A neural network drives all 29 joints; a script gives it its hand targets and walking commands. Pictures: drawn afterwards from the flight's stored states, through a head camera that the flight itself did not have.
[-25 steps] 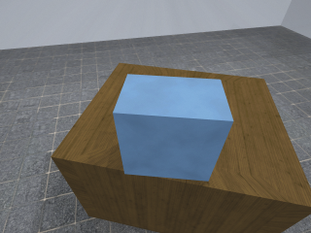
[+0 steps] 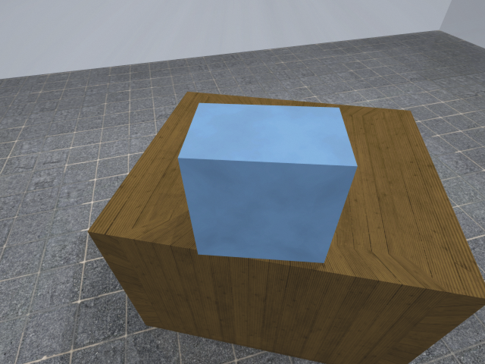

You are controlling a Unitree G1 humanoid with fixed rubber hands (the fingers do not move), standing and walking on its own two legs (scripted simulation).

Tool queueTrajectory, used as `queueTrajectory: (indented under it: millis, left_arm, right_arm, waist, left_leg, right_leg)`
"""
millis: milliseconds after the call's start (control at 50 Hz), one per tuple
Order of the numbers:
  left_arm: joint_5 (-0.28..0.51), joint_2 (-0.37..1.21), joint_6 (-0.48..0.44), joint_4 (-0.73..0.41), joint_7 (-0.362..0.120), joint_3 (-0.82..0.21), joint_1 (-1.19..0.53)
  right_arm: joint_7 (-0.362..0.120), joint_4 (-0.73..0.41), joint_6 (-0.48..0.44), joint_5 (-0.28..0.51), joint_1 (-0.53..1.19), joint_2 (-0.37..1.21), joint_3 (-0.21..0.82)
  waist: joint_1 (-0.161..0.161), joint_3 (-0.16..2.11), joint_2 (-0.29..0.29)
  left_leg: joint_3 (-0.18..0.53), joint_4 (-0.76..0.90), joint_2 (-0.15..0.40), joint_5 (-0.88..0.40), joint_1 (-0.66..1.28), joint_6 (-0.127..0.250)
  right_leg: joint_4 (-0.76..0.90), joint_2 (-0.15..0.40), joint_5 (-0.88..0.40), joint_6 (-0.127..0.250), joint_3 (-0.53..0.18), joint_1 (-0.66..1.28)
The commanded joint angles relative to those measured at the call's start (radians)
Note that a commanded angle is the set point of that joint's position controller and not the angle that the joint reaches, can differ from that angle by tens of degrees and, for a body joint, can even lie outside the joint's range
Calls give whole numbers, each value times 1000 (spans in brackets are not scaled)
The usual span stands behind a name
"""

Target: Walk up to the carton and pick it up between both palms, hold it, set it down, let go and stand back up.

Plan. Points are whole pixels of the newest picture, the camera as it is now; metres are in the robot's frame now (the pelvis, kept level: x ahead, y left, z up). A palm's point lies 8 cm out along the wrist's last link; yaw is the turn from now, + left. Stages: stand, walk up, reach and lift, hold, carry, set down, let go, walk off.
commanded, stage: stand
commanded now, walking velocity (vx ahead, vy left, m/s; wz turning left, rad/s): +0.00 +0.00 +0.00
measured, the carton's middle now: (263, 185) +0.50 -0.02 +0.01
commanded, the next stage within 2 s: none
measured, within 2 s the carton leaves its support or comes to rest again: neither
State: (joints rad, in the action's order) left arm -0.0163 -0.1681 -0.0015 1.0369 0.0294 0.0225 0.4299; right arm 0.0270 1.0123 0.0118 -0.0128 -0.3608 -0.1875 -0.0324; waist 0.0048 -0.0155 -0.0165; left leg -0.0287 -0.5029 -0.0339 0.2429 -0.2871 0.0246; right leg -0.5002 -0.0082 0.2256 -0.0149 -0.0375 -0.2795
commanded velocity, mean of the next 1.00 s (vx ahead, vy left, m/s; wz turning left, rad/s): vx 0.00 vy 0.00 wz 0.00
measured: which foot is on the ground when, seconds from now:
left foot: down 0.00-0.34, up 0.36-0.46, down 0.48-0.80, up 0.82-1.00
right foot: down 0.00-0.48, up 0.50-0.76, down 0.78-1.00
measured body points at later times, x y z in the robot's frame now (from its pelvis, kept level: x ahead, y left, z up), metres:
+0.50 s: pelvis -0.03 +0.00 -0.02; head -0.07 +0.01 +0.43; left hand -0.02 +0.24 -0.18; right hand -0.08 -0.24 -0.17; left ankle -0.04 +0.09 -0.74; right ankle +0.07 -0.13 -0.73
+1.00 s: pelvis +0.04 -0.04 -0.01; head +0.05 -0.07 +0.44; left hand +0.07 +0.20 -0.14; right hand -0.01 -0.29 -0.17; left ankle +0.04 +0.08 -0.67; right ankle +0.02 -0.16 -0.74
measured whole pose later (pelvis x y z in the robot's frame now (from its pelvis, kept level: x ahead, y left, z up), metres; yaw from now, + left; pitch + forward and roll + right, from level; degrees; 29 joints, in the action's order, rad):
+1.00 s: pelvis +0.04 -0.04 -0.01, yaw -2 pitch -4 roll -1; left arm -0.06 -0.15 -0.04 0.89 0.05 0.03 0.37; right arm 0.01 0.97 0.04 -0.05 -0.44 -0.22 -0.06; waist -0.01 -0.09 -0.08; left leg 0.00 -1.11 0.05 0.42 -0.43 -0.05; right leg -0.58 0.00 0.34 0.01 0.07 -0.16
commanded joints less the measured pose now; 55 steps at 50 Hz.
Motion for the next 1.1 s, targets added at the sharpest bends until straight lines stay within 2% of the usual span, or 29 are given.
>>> queueTrajectory:
  millis: [0,260,300,320,340,380,400,420,440,460,480,500,520,560,620,680,700,720,740,760,780,800,820,860,900,980,1020,1040,1080]
  left_arm:
    - [-2,-132,-11,-45,8,39,74]
    - [-11,-122,6,-46,8,80,90]
    - [-5,-146,9,-53,12,89,39]
    - [4,-178,9,-61,20,95,-37]
    - [5,-223,11,-89,31,100,-137]
    - [1,-224,19,-121,45,96,-304]
    - [-1,-207,27,-119,41,84,-333]
    - [-5,-166,36,-109,33,69,-301]
    - [-5,-85,46,-91,19,48,-173]
    - [0,-29,48,-74,12,31,-22]
    - [-22,-46,43,-74,7,42,65]
    - [-49,-76,31,-119,0,56,16]
    - [-68,-131,18,-148,-7,72,-44]
    - [-50,-145,22,-119,-13,75,-16]
    - [-33,-123,8,-170,-23,66,-79]
    - [-30,-103,-22,-235,-22,64,-182]
    - [-29,-93,-31,-242,-20,64,-175]
    - [-28,-86,-41,-233,-15,68,-113]
    - [-29,-91,-54,-205,-7,72,3]
    - [-32,-133,-64,-179,5,80,93]
    - [-51,-221,-71,-168,18,90,180]
    - [-45,-306,-56,-164,31,119,210]
    - [-37,-280,-48,-165,36,109,151]
    - [-38,-238,-44,-206,41,85,52]
    - [-42,-196,-50,-219,36,64,-1]
    - [-38,-195,-60,-221,28,51,-44]
    - [-27,-216,-51,-234,21,48,-63]
    - [-20,-233,-40,-234,17,48,-57]
    - [10,-241,-22,-246,9,30,-86]
  right_arm:
    - [11,-47,-14,-2,-59,-139,-38]
    - [14,-46,4,-10,-42,-125,-70]
    - [9,-39,8,-17,-93,-95,-73]
    - [2,-22,11,-24,-178,-47,-69]
    - [-7,1,18,-44,-295,-26,-68]
    - [-10,3,23,-32,-425,-21,-77]
    - [-4,0,18,-27,-456,-11,-75]
    - [2,4,9,-21,-448,-7,-66]
    - [11,1,-5,-25,-389,-49,-60]
    - [20,-16,-16,-30,-288,-83,-47]
    - [30,-50,-21,-20,-181,-148,-56]
    - [37,-53,-25,-17,-130,-268,-95]
    - [37,-44,-37,-12,-73,-228,-81]
    - [25,-38,-39,-25,-59,-149,-58]
    - [19,1,-45,-46,-150,-111,-49]
    - [12,33,-48,-61,-232,-142,-58]
    - [9,35,-43,-58,-240,-156,-60]
    - [5,31,-36,-48,-224,-161,-58]
    - [1,20,-30,-35,-196,-148,-47]
    - [-2,6,-32,-18,-209,-105,-27]
    - [-5,-29,-39,-12,-234,-39,3]
    - [6,-51,-17,-29,-250,-70,-20]
    - [6,-60,8,-51,-205,-126,-34]
    - [-8,-58,20,-49,-187,-68,-21]
    - [-19,-77,15,-45,-190,-64,-27]
    - [-26,-141,8,-26,-117,-62,-26]
    - [-25,-161,-4,-20,-89,-56,-22]
    - [-23,-159,-9,-22,-96,-69,-27]
    - [-17,-160,-21,-24,-144,-128,-44]
  waist:
    - [-4,-123,25]
    - [11,-104,28]
    - [-5,-99,110]
    - [-30,-63,221]
    - [-74,-38,232]
    - [-167,-56,205]
    - [-201,-84,187]
    - [-197,-141,101]
    - [-123,-214,-135]
    - [-14,-265,-240]
    - [43,-303,-152]
    - [13,-353,-231]
    - [24,-375,-200]
    - [18,-343,-160]
    - [-21,-341,-100]
    - [-68,-283,-117]
    - [-63,-253,-133]
    - [-28,-218,-121]
    - [23,-166,-70]
    - [47,-78,46]
    - [68,30,243]
    - [73,-30,222]
    - [52,-94,128]
    - [37,-193,60]
    - [7,-200,102]
    - [-9,-185,164]
    - [-13,-143,195]
    - [-12,-107,195]
    - [-53,-60,85]
  left_leg:
    - [170,205,107,382,-63,-17]
    - [105,129,65,424,-120,-37]
    - [35,-56,8,354,-10,-50]
    - [-52,-352,-62,206,174,-60]
    - [-38,-543,-52,150,307,-50]
    - [40,-518,29,190,385,-13]
    - [66,-325,74,218,371,5]
    - [120,-73,103,304,274,13]
    - [305,218,158,574,29,12]
    - [529,356,271,755,-124,35]
    - [582,406,307,799,-192,84]
    - [754,535,387,930,-326,169]
    - [772,581,382,909,-428,192]
    - [509,478,294,694,-334,155]
    - [456,378,278,555,-111,165]
    - [395,274,277,365,73,180]
    - [361,231,268,304,61,182]
    - [304,164,242,237,-11,164]
    - [233,45,194,165,-103,123]
    - [141,-123,126,84,-184,69]
    - [23,-399,28,187,-321,-9]
    - [-3,-564,18,383,-347,-49]
    - [63,-676,72,356,-369,-56]
    - [91,-739,101,261,-406,-64]
    - [103,-677,130,185,-329,-70]
    - [73,-433,148,147,-203,-74]
    - [20,-261,125,120,-56,-56]
    - [-24,-217,89,65,11,-49]
    - [-31,-39,62,-269,222,-20]
  right_leg:
    - [147,48,347,11,-100,-128]
    - [100,22,418,19,-92,-139]
    - [215,70,503,39,-149,-269]
    - [357,153,573,78,-241,-434]
    - [433,220,608,114,-295,-567]
    - [397,226,599,82,-229,-677]
    - [319,200,579,48,-183,-639]
    - [123,143,531,24,-133,-536]
    - [-181,49,475,9,-55,-409]
    - [-397,-25,350,-33,57,-402]
    - [-444,-11,282,-52,60,-396]
    - [-526,25,238,-32,20,-349]
    - [-637,45,162,-31,-4,-257]
    - [-650,32,179,-37,13,-260]
    - [-528,58,187,-25,5,-352]
    - [-268,60,237,-4,27,-318]
    - [-179,42,264,5,47,-229]
    - [-66,18,189,17,72,-58]
    - [59,-10,14,21,89,167]
    - [64,34,-71,28,-5,349]
    - [154,280,92,107,-377,487]
    - [260,448,254,249,-621,339]
    - [282,474,320,302,-661,244]
    - [250,399,165,281,-441,172]
    - [235,341,27,246,-296,92]
    - [150,297,-316,237,-117,39]
    - [56,254,-480,204,-29,-16]
    - [0,241,-505,190,-16,-27]
    - [-124,204,-415,121,12,-147]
